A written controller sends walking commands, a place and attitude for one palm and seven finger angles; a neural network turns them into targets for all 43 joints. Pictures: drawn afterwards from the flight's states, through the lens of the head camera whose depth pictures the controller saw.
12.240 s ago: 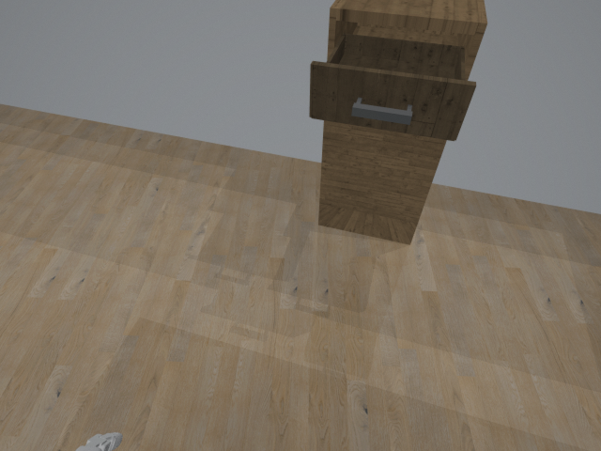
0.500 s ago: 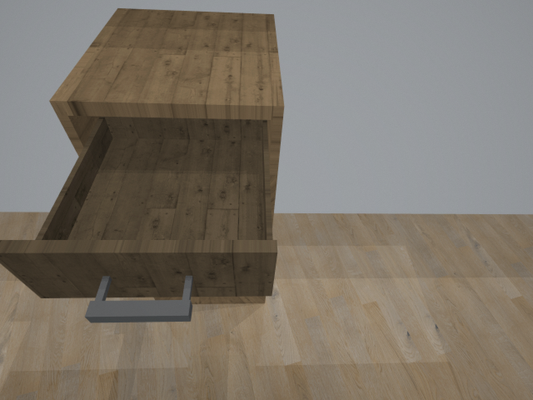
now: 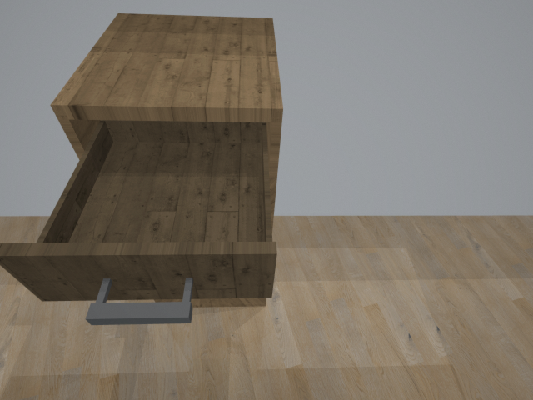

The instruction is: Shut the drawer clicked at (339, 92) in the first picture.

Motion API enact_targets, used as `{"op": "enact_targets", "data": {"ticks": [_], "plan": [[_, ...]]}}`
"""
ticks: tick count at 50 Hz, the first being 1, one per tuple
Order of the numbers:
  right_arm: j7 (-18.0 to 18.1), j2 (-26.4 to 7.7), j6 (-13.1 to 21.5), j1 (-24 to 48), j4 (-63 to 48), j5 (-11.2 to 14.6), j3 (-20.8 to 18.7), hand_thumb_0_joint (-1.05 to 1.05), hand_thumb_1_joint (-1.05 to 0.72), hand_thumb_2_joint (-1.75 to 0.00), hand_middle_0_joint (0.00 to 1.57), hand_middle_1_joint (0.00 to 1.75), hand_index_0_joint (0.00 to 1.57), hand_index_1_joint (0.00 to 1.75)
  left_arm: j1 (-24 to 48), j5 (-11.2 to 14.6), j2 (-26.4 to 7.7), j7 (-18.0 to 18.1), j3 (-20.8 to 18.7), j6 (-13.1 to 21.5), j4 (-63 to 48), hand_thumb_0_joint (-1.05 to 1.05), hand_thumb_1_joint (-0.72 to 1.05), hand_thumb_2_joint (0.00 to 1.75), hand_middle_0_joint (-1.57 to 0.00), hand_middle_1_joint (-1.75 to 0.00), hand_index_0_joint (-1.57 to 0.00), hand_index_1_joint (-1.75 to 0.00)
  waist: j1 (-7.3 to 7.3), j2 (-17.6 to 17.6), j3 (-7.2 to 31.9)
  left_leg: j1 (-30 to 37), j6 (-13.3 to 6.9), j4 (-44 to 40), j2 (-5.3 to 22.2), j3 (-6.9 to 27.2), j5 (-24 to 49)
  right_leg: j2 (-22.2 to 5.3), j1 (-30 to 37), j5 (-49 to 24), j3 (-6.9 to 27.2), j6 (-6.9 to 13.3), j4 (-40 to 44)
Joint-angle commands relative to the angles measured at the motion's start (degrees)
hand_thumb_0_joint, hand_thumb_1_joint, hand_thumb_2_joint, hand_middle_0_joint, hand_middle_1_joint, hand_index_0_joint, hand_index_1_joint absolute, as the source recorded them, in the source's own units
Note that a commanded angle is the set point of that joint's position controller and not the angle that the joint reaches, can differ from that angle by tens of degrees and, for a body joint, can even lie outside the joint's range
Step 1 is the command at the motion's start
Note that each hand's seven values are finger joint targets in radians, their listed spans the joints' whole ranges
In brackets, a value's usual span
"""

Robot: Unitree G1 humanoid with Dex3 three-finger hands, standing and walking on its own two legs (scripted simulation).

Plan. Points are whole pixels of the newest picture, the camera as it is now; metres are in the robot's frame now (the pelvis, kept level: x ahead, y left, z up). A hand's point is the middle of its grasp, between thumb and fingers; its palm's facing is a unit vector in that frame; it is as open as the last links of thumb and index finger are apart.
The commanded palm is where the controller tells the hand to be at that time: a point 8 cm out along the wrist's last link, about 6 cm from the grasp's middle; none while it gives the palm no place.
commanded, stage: come to a stop and stand still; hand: left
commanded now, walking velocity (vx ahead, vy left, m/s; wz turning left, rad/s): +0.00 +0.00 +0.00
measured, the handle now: (144, 299) +0.24 +0.20 +0.03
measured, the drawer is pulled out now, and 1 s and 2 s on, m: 0.29 0.29 0.29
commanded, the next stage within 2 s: look again from close up in 1.34 s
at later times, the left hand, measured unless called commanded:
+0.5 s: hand out of the picture -0.02 +0.18 -0.19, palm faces +0.02 -0.98 -0.19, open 7.3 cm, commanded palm none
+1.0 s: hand out of the picture -0.05 +0.17 -0.18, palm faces +0.03 -0.99 -0.15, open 7.3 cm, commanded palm none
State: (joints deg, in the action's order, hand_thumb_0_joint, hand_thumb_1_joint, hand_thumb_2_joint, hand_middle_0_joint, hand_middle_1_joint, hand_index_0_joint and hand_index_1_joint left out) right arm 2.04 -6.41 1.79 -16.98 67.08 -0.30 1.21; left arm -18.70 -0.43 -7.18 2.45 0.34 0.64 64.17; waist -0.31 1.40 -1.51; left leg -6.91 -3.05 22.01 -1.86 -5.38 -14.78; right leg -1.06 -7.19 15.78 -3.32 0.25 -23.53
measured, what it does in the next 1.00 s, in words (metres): stands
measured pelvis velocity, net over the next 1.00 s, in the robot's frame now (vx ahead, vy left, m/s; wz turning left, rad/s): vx -0.03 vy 0.02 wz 0.00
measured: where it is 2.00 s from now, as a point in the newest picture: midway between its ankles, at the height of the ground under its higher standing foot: outside the picture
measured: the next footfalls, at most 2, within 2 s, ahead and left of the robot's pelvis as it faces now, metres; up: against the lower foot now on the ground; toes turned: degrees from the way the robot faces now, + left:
none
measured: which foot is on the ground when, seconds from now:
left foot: down 0.00-1.00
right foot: down 0.00-1.00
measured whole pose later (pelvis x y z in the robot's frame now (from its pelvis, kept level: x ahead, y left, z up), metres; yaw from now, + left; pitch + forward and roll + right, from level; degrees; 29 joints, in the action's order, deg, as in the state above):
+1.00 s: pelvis -0.03 +0.02 +0.00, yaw +0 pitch -1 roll -1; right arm 1.1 -7.4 1.0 -16.7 64.8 -0.1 0.9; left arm -19.6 -0.7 -7.6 2.6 1.0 0.2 62.7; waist -0.3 1.5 -1.9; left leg -10.4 -4.9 25.7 -2.6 -6.0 -14.4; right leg -2.1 -10.1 14.4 -2.9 -1.2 -25.9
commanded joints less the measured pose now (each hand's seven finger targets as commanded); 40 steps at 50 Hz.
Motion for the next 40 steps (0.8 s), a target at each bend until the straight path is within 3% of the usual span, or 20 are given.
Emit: {"op": "enact_targets", "data": {"ticks": [1, 6, 7, 8, 9, 10, 11, 12, 14, 16, 17, 18, 22, 23, 27, 28, 31, 36, 40], "plan": [[0.5, -5.3, 0.6, -4.6, -0.9, -0.2, -0.7, 0.0, -0.9, -0.9, 0.2, 0.3, 0.2, 0.3, -5.2, -0.1, -3.8, 0.3, -0.5, 0.7, -0.9, 0.0, 0.9, 0.9, -0.2, -0.3, -0.2, -0.3, -0.04, -1.3, -2.9, -1.1, 0.1, -3.8, 8.0, 7.6, 15.3, -5.3, -2.1, -11.9, 4.8, 1.7, 2.7], [0.4, -4.9, 0.6, -4.9, -0.9, -0.1, -0.7, 0.0, -0.9, -0.9, 0.2, 0.3, 0.2, 0.3, -5.4, -0.2, -3.8, 0.3, -0.6, 0.7, -0.9, 0.0, 0.9, 0.9, -0.2, -0.3, -0.2, -0.3, -0.12, -0.8, -3.2, -1.7, 0.2, -4.0, 7.8, 7.6, 13.2, -5.4, -2.0, -11.3, 5.0, 1.7, 3.1], [-0.4, -8.3, 0.8, 0.6, -6.0, 0.4, -0.9, 0.0, -0.9, -0.9, 0.2, 0.3, 0.2, 0.3, -6.5, -1.3, -6.4, 2.1, -0.1, 2.1, 0.3, 0.0, 0.9, 0.9, -0.2, -0.3, -0.2, -0.3, -1.16, -1.7, -7.4, -7.9, 2.0, 7.0, 8.4, 6.4, 22.2, -7.6, -6.3, -27.0, 6.5, 0.8, 1.9], [-0.2, -6.9, 0.1, 0.3, -7.3, 0.2, -1.2, 0.0, -0.9, -0.9, 0.2, 0.3, 0.2, 0.3, -5.2, -0.6, -8.5, 1.7, -0.7, 2.0, -1.0, 0.0, 0.9, 0.9, -0.2, -0.3, -0.2, -0.3, 0.49, -4.0, -4.3, -4.6, 2.7, 5.1, 7.2, 6.5, 22.3, -8.1, -4.8, -33.3, 6.5, 2.5, -1.5], [0.2, -5.4, 0.4, -3.8, -6.3, -0.3, -1.4, 0.0, -0.9, -0.9, 0.2, 0.3, 0.2, 0.3, -6.0, -0.5, -6.8, 1.5, -0.5, 1.9, -1.8, 0.0, 0.9, 0.9, -0.2, -0.3, -0.2, -0.3, 0.7, -3.8, 0.7, -3.5, 1.6, 4.8, 7.1, 6.7, 19.1, -8.3, -1.5, -31.0, 6.6, 3.2, -4.3], [0.2, -5.8, 0.5, -4.9, -6.2, -0.4, -1.4, 0.0, -0.9, -0.9, 0.2, 0.3, 0.2, 0.3, -6.4, 0.0, -6.1, 1.4, -0.1, 2.2, -1.7, 0.0, 0.9, 0.9, -0.2, -0.3, -0.2, -0.3, 0.52, -1.5, 6.9, -2.4, 0.9, 6.8, 7.6, 7.2, 17.7, -8.2, 0.8, -29.8, 6.4, 3.7, -4.3], [0.2, -6.0, 0.2, -4.4, -6.3, -0.1, -1.5, 0.0, -0.9, -0.9, 0.2, 0.3, 0.2, 0.3, -5.1, 0.0, -6.1, 1.3, -0.1, 2.1, -2.0, 0.0, 0.9, 0.9, -0.2, -0.3, -0.2, -0.3, 1.02, 0.4, 8.1, -2.5, 0.7, 6.3, 7.5, 7.1, 13.7, -8.1, 1.2, -26.8, 6.4, 3.6, -3.6], [0.1, -6.2, -0.1, -3.8, -6.6, -0.1, -1.7, 0.0, -0.9, -0.9, 0.2, 0.3, 0.2, 0.3, -4.0, 0.0, -6.1, 1.1, -0.2, 2.0, -2.6, 0.0, 0.9, 0.9, -0.2, -0.3, -0.2, -0.3, 1.18, 0.8, 7.5, -2.9, 0.7, 5.6, 7.4, 7.3, 11.1, -7.8, 0.4, -23.0, 6.5, 3.4, -3.2], [-0.2, -6.9, -0.4, -2.7, -7.2, -0.2, -1.9, 0.0, -0.9, -0.9, 0.2, 0.3, 0.2, 0.3, -2.7, -0.2, -6.1, 0.9, 0.0, 1.3, -3.6, 0.0, 0.9, 0.9, -0.2, -0.3, -0.2, -0.3, 0.93, -0.2, 2.5, -5.0, 0.4, 4.3, 7.5, 7.8, 7.8, -6.5, -3.3, -12.9, 6.5, 3.2, -2.2], [-0.4, -6.8, -0.6, -2.0, -7.3, -0.3, -1.8, 0.0, -0.9, -0.9, 0.2, 0.3, 0.2, 0.3, -2.2, -0.4, -5.8, 0.8, 0.0, 1.1, -3.6, 0.0, 0.9, 0.9, -0.2, -0.3, -0.2, -0.3, 0.83, -1.2, -2.8, -7.7, 0.2, 2.6, 7.4, 8.4, 5.1, -5.9, -6.4, -7.2, 6.6, 3.1, -1.0], [-0.5, -6.8, -0.6, -2.0, -7.4, -0.2, -1.7, 0.0, -0.9, -0.9, 0.2, 0.3, 0.2, 0.3, -2.1, -0.4, -6.0, 0.7, 0.0, 1.0, -3.7, 0.0, 0.9, 0.9, -0.2, -0.3, -0.2, -0.3, 0.82, -0.8, -3.8, -8.4, 0.1, 2.0, 7.4, 8.8, 4.9, -5.6, -6.6, -6.3, 6.3, 3.0, -0.8], [-0.5, -7.3, -0.6, -2.1, -7.5, -0.3, -1.7, 0.0, -0.9, -0.9, 0.2, 0.3, 0.2, 0.3, -2.4, -0.4, -6.2, 0.7, 0.0, 0.7, -4.1, 0.0, 0.9, 0.9, -0.2, -0.3, -0.2, -0.3, 0.54, -3.3, -3.3, -7.7, 0.0, 1.2, 7.9, 9.0, 5.1, -5.1, -6.3, -5.1, 6.3, 2.9, -1.1], [-0.7, -7.8, -0.6, -1.7, -7.7, -0.3, -1.7, 0.0, -0.9, -0.9, 0.2, 0.3, 0.2, 0.3, -2.2, -0.5, -6.2, 0.5, -0.1, 0.4, -4.5, 0.0, 0.9, 0.9, -0.2, -0.3, -0.2, -0.3, 0.44, -0.5, -5.6, -10.2, -0.2, -1.1, 7.5, 9.9, -1.2, -4.7, -7.1, -1.5, 5.8, 2.7, -0.3], [-0.7, -8.1, -0.6, -2.0, -7.8, -0.4, -1.8, 0.0, -0.9, -0.9, 0.2, 0.3, 0.2, 0.3, -1.9, -0.5, -6.3, 0.5, -0.2, 0.1, -5.0, 0.0, 0.9, 0.9, -0.2, -0.3, -0.2, -0.3, 0.45, -2.4, -5.7, -10.4, -0.3, -2.4, 8.0, 10.3, -2.8, -4.3, -7.0, -0.5, 5.3, 2.5, -0.8], [-0.9, -8.7, -0.6, -1.3, -8.0, -0.4, -1.8, 0.0, -0.9, -0.9, 0.2, 0.3, 0.2, 0.3, -2.4, -0.6, -6.3, 0.3, -0.2, 0.1, -5.4, 0.0, 0.9, 0.9, -0.2, -0.3, -0.2, -0.3, 0.13, -1.7, -5.4, -10.8, -0.4, -4.1, 8.0, 11.0, -6.5, -4.3, -6.6, -0.6, 4.9, 2.2, -0.4], [-0.8, -8.7, -0.5, -1.5, -8.0, -0.4, -1.9, 0.0, -0.9, -0.9, 0.2, 0.3, 0.2, 0.3, -2.3, -0.7, -6.3, 0.2, -0.3, 0.0, -5.6, 0.0, 0.9, 0.9, -0.2, -0.3, -0.2, -0.3, 0.11, -2.9, -4.8, -10.3, -0.5, -4.9, 8.4, 11.3, -6.2, -4.0, -6.3, -1.0, 4.6, 2.0, -0.9], [-0.9, -8.9, -0.3, -1.5, -7.7, -0.3, -1.8, 0.0, -0.9, -0.9, 0.2, 0.3, 0.2, 0.3, -2.9, -0.6, -6.1, 0.2, -0.2, 0.2, -5.6, 0.0, 0.9, 0.9, -0.2, -0.3, -0.2, -0.3, -0.08, -1.8, -2.7, -8.9, -0.6, -4.6, 8.4, 11.3, -4.0, -4.3, -5.2, -2.9, 4.4, 1.8, -0.9], [-0.9, -8.5, -0.2, -2.0, -6.8, -0.2, -1.6, 0.0, -0.9, -0.9, 0.2, 0.3, 0.2, 0.3, -3.2, -0.6, -5.9, 0.2, -0.2, 0.3, -5.2, 0.0, 0.9, 0.9, -0.2, -0.3, -0.2, -0.3, 0.12, -0.4, -2.9, -7.6, -0.5, -3.9, 8.1, 10.3, -1.8, -4.9, -5.5, -3.5, 4.7, 1.7, 0.2], [-0.7, -8.1, -0.1, -2.3, -5.7, -0.1, -1.5, 0.0, -0.9, -0.9, 0.2, 0.3, 0.2, 0.3, -4.1, -0.5, -5.4, 0.3, -0.1, 0.3, -4.6, 0.0, 0.9, 0.9, -0.2, -0.3, -0.2, -0.3, 0.05, -1.6, -2.4, -6.4, -0.5, -4.3, 8.3, 10.5, 0.4, -4.8, -5.1, -4.8, 4.3, 1.5, 0.2]]}}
